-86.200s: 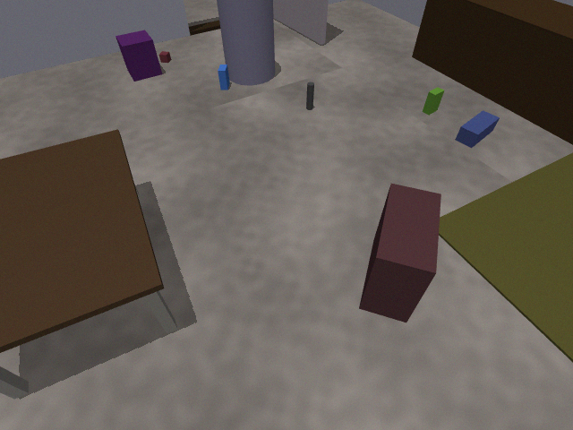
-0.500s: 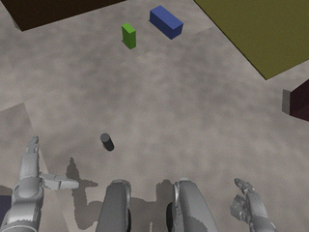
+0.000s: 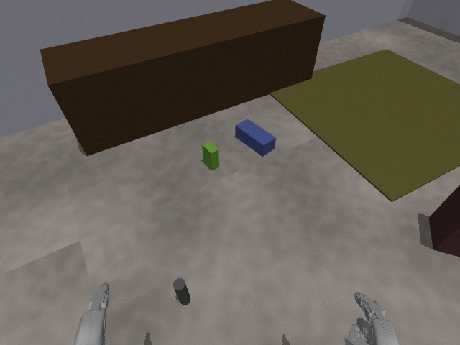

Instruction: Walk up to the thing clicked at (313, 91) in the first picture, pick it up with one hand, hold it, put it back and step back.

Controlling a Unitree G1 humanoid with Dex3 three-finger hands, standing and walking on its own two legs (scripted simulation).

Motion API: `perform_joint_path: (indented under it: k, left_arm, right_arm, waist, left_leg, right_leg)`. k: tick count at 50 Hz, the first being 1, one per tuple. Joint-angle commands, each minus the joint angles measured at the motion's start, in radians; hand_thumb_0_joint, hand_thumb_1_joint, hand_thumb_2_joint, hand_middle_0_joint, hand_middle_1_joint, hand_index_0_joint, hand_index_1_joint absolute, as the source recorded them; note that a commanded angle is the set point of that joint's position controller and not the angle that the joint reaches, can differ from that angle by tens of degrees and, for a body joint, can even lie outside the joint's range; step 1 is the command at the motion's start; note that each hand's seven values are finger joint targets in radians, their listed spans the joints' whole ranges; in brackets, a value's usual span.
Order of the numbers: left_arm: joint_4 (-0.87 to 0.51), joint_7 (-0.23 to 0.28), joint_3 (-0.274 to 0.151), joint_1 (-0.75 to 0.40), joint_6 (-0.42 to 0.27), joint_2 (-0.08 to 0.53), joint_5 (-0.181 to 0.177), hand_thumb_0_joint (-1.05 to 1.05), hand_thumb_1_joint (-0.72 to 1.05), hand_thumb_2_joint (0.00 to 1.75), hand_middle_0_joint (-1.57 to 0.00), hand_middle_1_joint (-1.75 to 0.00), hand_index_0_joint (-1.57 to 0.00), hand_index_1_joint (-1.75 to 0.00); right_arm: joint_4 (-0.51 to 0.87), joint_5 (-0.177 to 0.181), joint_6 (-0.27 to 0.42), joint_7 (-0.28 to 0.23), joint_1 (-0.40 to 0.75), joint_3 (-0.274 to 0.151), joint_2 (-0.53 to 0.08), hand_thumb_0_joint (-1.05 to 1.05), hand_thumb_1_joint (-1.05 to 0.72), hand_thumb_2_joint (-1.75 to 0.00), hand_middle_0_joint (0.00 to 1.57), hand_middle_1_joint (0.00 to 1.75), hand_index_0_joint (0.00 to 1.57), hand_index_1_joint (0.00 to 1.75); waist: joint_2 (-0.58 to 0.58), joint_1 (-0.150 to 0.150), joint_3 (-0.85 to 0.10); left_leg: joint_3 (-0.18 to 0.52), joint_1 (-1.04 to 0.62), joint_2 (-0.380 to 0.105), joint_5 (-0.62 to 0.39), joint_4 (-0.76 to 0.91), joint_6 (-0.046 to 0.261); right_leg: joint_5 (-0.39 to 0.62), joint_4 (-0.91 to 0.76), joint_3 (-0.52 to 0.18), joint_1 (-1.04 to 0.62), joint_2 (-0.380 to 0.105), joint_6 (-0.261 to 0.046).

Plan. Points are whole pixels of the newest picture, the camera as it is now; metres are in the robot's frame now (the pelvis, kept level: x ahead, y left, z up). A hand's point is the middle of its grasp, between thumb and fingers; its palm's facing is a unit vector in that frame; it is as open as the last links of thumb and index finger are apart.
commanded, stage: home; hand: left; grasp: from the side
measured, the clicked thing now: (182, 292) +0.45 +0.20 -0.63
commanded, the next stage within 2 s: stand in 1.66 s
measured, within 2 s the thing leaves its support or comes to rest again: neither
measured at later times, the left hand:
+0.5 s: hand (132, 341) +0.17 +0.17 -0.05, palm faces +0.11 -0.95 -0.29, open 17.4 cm
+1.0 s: hand (131, 344) +0.16 +0.17 -0.05, palm faces +0.11 -0.95 -0.28, open 17.4 cm
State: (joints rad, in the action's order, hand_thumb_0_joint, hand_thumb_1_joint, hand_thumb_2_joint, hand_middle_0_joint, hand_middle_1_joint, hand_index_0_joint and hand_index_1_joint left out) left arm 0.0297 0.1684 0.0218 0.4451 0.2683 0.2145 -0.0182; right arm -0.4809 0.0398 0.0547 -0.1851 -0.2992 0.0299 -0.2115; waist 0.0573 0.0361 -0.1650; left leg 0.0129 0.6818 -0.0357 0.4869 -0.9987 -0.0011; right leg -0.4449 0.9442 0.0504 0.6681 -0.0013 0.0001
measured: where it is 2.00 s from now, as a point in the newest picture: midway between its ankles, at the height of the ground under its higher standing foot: outside the picture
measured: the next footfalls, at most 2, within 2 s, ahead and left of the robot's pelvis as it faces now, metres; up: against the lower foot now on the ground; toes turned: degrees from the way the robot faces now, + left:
none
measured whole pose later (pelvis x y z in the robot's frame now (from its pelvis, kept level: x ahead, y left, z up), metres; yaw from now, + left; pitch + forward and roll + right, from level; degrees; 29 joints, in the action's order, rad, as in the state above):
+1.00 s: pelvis +0.00 -0.01 +0.01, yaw +1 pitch +7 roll -1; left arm 0.02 0.13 0.01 0.46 0.25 0.20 -0.01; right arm -0.51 0.01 0.13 -0.19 -0.28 0.03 -0.21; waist 0.04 0.02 -0.11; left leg 0.02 0.60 -0.04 0.46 -0.94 -0.01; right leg -0.43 0.90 0.06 0.59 0.00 -0.01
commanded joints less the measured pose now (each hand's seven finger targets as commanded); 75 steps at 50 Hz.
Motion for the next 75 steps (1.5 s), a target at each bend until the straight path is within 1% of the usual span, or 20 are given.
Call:
perform_joint_path:
  k: [1, 5, 6, 7, 8, 11, 15, 18, 22, 28, 38, 40, 42, 46, 47, 49, 53, 56, 61, 75]
  left_arm:
    - [-0.216, 0.004, -0.050, -0.008, -0.039, 0.100, 0.005, 0.00, -0.52, 0.07, -0.05, -0.06, -0.05, -0.06]
    - [-0.219, -0.004, -0.077, -0.021, -0.050, 0.116, 0.009, 0.00, -0.53, 0.07, -0.05, -0.06, -0.05, -0.06]
    - [-0.143, -0.012, -0.049, 0.007, -0.047, 0.075, 0.011, 0.00, -0.53, 0.07, -0.05, -0.06, -0.05, -0.06]
    - [-0.173, -0.016, -0.043, -0.017, -0.052, 0.074, 0.011, 0.00, -0.52, 0.07, -0.05, -0.06, -0.05, -0.06]
    - [-0.203, -0.012, -0.077, -0.036, -0.057, 0.101, 0.010, 0.00, -0.51, 0.08, -0.05, -0.06, -0.05, -0.06]
    - [-0.248, -0.012, -0.073, -0.042, -0.062, 0.121, 0.014, 0.00, -0.53, 0.07, -0.05, -0.06, -0.05, -0.06]
    - [-0.187, -0.014, -0.049, -0.002, -0.055, 0.082, 0.011, 0.00, -0.55, 0.05, -0.05, -0.05, -0.05, -0.05]
    - [-0.232, -0.012, -0.070, -0.049, -0.060, 0.114, 0.010, 0.00, -0.54, 0.06, -0.05, -0.06, -0.05, -0.06]
    - [-0.176, -0.015, -0.061, -0.009, -0.058, 0.091, 0.010, 0.00, -0.57, 0.04, -0.05, -0.05, -0.05, -0.05]
    - [-0.209, -0.018, -0.072, -0.019, -0.064, 0.110, 0.011, 0.00, -0.55, 0.06, -0.05, -0.06, -0.05, -0.06]
    - [-0.181, -0.023, -0.057, -0.017, -0.069, 0.085, 0.011, 0.00, -0.56, 0.05, -0.05, -0.06, -0.05, -0.06]
    - [-0.244, -0.021, -0.077, -0.044, -0.075, 0.117, 0.012, 0.00, -0.56, 0.05, -0.05, -0.06, -0.05, -0.05]
    - [-0.158, -0.025, -0.061, 0.023, -0.066, 0.083, 0.013, 0.00, -0.57, 0.05, -0.05, -0.06, -0.05, -0.05]
    - [-0.166, -0.029, -0.055, -0.013, -0.068, 0.079, 0.012, 0.00, -0.55, 0.05, -0.05, -0.06, -0.05, -0.06]
    - [-0.230, -0.026, -0.080, -0.036, -0.074, 0.112, 0.011, 0.00, -0.55, 0.06, -0.05, -0.06, -0.05, -0.06]
    - [-0.198, -0.026, -0.069, -0.016, -0.072, 0.102, 0.012, 0.00, -0.55, 0.06, -0.05, -0.06, -0.05, -0.06]
    - [-0.172, -0.028, -0.052, -0.035, -0.071, 0.078, 0.012, 0.00, -0.55, 0.06, -0.05, -0.06, -0.05, -0.06]
    - [-0.217, -0.026, -0.076, -0.040, -0.076, 0.111, 0.011, 0.00, -0.56, 0.05, -0.05, -0.06, -0.05, -0.06]
    - [-0.192, -0.029, -0.061, -0.031, -0.074, 0.091, 0.010, 0.00, -0.54, 0.06, -0.05, -0.06, -0.05, -0.06]
    - [-0.228, -0.025, -0.071, -0.032, -0.082, 0.106, 0.013, 0.00, -0.54, 0.06, -0.05, -0.06, -0.05, -0.06]
  right_arm:
    - [0.170, -0.010, 0.074, -0.012, 0.090, -0.046, -0.113, 0.00, -0.90, -0.90, 0.20, 0.30, 0.20, 0.30]
    - [0.161, -0.019, 0.094, -0.012, 0.081, -0.044, -0.110, 0.00, -0.90, -0.90, 0.20, 0.30, 0.20, 0.30]
    - [0.160, -0.021, 0.098, -0.009, 0.084, -0.042, -0.109, 0.00, -0.90, -0.90, 0.20, 0.30, 0.20, 0.30]
    - [0.162, -0.023, 0.102, -0.009, 0.085, -0.042, -0.107, 0.00, -0.90, -0.90, 0.20, 0.30, 0.20, 0.30]
    - [0.162, -0.024, 0.104, -0.009, 0.084, -0.046, -0.111, 0.00, -0.90, -0.90, 0.20, 0.30, 0.20, 0.30]
    - [0.156, -0.027, 0.107, -0.011, 0.076, -0.046, -0.111, 0.00, -0.90, -0.90, 0.20, 0.30, 0.20, 0.30]
    - [0.146, -0.028, 0.117, -0.013, 0.082, -0.037, -0.102, 0.00, -0.90, -0.90, 0.20, 0.30, 0.20, 0.30]
    - [0.145, -0.026, 0.116, -0.013, 0.090, -0.039, -0.112, 0.00, -0.90, -0.90, 0.20, 0.30, 0.20, 0.30]
    - [0.141, -0.026, 0.119, -0.014, 0.092, -0.038, -0.108, 0.00, -0.90, -0.90, 0.20, 0.30, 0.20, 0.30]
    - [0.136, -0.026, 0.120, -0.013, 0.082, -0.044, -0.111, 0.00, -0.90, -0.90, 0.20, 0.30, 0.20, 0.30]
    - [0.128, -0.026, 0.127, -0.008, 0.090, -0.043, -0.106, 0.00, -0.90, -0.90, 0.20, 0.30, 0.20, 0.30]
    - [0.139, -0.026, 0.125, -0.010, 0.086, -0.055, -0.120, 0.00, -0.90, -0.90, 0.20, 0.30, 0.20, 0.30]
    - [0.120, -0.028, 0.127, -0.008, 0.075, -0.045, -0.106, 0.00, -0.90, -0.90, 0.20, 0.30, 0.20, 0.30]
    - [0.128, -0.028, 0.127, -0.006, 0.091, -0.045, -0.110, 0.00, -0.90, -0.90, 0.20, 0.30, 0.20, 0.30]
    - [0.124, -0.028, 0.127, -0.008, 0.083, -0.047, -0.109, 0.00, -0.90, -0.90, 0.20, 0.30, 0.20, 0.30]
    - [0.119, -0.028, 0.126, -0.008, 0.078, -0.047, -0.112, 0.00, -0.90, -0.90, 0.20, 0.30, 0.20, 0.30]
    - [0.124, -0.028, 0.133, -0.009, 0.093, -0.043, -0.108, 0.00, -0.90, -0.90, 0.20, 0.30, 0.20, 0.30]
    - [0.128, -0.029, 0.131, -0.009, 0.090, -0.044, -0.109, 0.00, -0.90, -0.90, 0.20, 0.30, 0.20, 0.30]
    - [0.131, -0.028, 0.138, -0.008, 0.097, -0.040, -0.108, 0.00, -0.90, -0.90, 0.20, 0.30, 0.20, 0.30]
    - [0.117, -0.031, 0.137, -0.011, 0.077, -0.048, -0.111, 0.00, -0.90, -0.90, 0.20, 0.30, 0.20, 0.30]
  waist:
    - [-0.057, -0.001, 0.002]
    - [-0.066, 0.002, 0.005]
    - [-0.086, 0.010, 0.035]
    - [-0.067, 0.011, 0.015]
    - [-0.054, 0.002, -0.022]
    - [-0.016, -0.005, -0.071]
    - [-0.037, 0.001, -0.043]
    - [-0.014, -0.008, -0.036]
    - [-0.050, -0.007, -0.005]
    - [-0.034, -0.011, -0.047]
    - [-0.036, -0.010, -0.009]
    - [-0.019, -0.016, -0.052]
    - [-0.058, -0.008, -0.026]
    - [-0.050, -0.004, -0.011]
    - [-0.015, -0.017, -0.045]
    - [-0.036, -0.012, -0.040]
    - [-0.046, -0.002, 0.014]
    - [-0.029, -0.017, -0.014]
    - [-0.040, -0.011, -0.004]
    - [-0.030, -0.015, -0.070]
  left_leg:
    - [0.006, -0.070, 0.021, -0.121, 0.212, 0.018]
    - [-0.006, -0.080, 0.028, -0.130, 0.201, 0.021]
    - [-0.009, -0.070, 0.029, -0.114, 0.201, 0.022]
    - [-0.010, -0.077, 0.032, -0.126, 0.195, 0.022]
    - [-0.009, -0.096, 0.032, -0.148, 0.197, 0.019]
    - [-0.013, -0.131, 0.037, -0.191, 0.193, 0.014]
    - [-0.010, -0.128, 0.036, -0.197, 0.191, 0.015]
    - [-0.004, -0.127, 0.034, -0.186, 0.205, 0.012]
    - [-0.004, -0.112, 0.033, -0.153, 0.213, 0.015]
    - [-0.006, -0.127, 0.034, -0.225, 0.199, 0.013]
    - [-0.004, -0.121, 0.031, -0.168, 0.217, 0.013]
    - [-0.005, -0.141, 0.032, -0.209, 0.210, 0.012]
    - [-0.008, -0.128, 0.032, -0.215, 0.200, 0.014]
    - [-0.004, -0.121, 0.031, -0.176, 0.213, 0.014]
    - [-0.007, -0.130, 0.033, -0.200, 0.208, 0.012]
    - [-0.005, -0.140, 0.030, -0.230, 0.209, 0.011]
    - [-0.002, -0.117, 0.029, -0.146, 0.226, 0.013]
    - [-0.004, -0.121, 0.033, -0.140, 0.228, 0.014]
    - [0.000, -0.116, 0.030, -0.126, 0.230, 0.014]
    - [-0.003, -0.148, 0.028, -0.239, 0.205, 0.011]
  right_leg:
    - [0.086, -0.184, 0.017, -0.090, 0.026, -0.009]
    - [0.099, -0.202, 0.005, -0.107, 0.018, -0.004]
    - [0.087, -0.203, 0.003, -0.092, 0.018, -0.003]
    - [0.101, -0.203, -0.001, -0.099, 0.016, -0.003]
    - [0.121, -0.196, -0.001, -0.124, 0.015, -0.005]
    - [0.162, -0.193, -0.004, -0.150, 0.014, -0.006]
    - [0.175, -0.204, -0.004, -0.155, 0.013, -0.004]
    - [0.158, -0.204, 0.001, -0.145, 0.016, -0.008]
    - [0.125, -0.217, 0.002, -0.138, 0.016, -0.006]
    - [0.199, -0.202, 0.004, -0.166, 0.017, -0.006]
    - [0.140, -0.209, 0.004, -0.141, 0.018, -0.010]
    - [0.177, -0.204, 0.005, -0.161, 0.018, -0.010]
    - [0.187, -0.204, 0.004, -0.155, 0.020, -0.006]
    - [0.148, -0.208, 0.005, -0.146, 0.019, -0.008]
    - [0.171, -0.204, 0.003, -0.161, 0.017, -0.010]
    - [0.196, -0.196, 0.006, -0.164, 0.019, -0.010]
    - [0.121, -0.211, 0.009, -0.131, 0.021, -0.008]
    - [0.112, -0.216, 0.005, -0.139, 0.018, -0.010]
    - [0.098, -0.215, 0.009, -0.134, 0.020, -0.010]
    - [0.203, -0.189, 0.006, -0.167, 0.019, -0.012]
